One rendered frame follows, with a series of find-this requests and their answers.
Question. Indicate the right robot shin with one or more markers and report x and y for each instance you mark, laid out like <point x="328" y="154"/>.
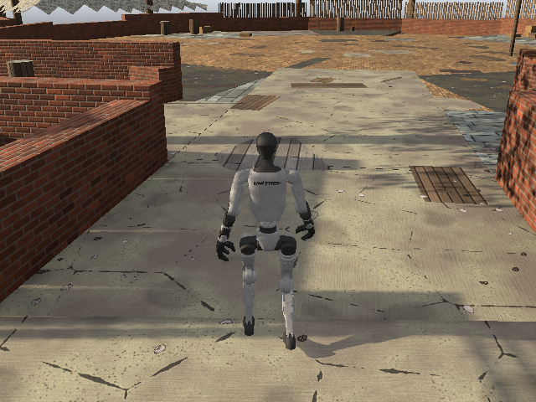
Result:
<point x="288" y="308"/>

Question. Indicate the robot right upper arm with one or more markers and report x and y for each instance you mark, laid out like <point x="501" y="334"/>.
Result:
<point x="293" y="176"/>

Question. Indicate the robot right hand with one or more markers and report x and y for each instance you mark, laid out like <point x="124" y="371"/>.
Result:
<point x="310" y="233"/>

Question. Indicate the robot left upper arm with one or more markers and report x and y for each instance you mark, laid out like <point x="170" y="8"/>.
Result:
<point x="236" y="191"/>

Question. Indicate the right robot foot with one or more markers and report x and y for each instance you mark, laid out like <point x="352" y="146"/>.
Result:
<point x="289" y="342"/>

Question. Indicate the right robot forearm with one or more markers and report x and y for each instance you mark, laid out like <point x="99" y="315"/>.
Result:
<point x="307" y="218"/>

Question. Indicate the robot left hand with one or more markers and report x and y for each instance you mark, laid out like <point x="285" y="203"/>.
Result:
<point x="220" y="249"/>

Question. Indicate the left robot forearm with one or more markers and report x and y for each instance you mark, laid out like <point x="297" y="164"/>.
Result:
<point x="226" y="226"/>

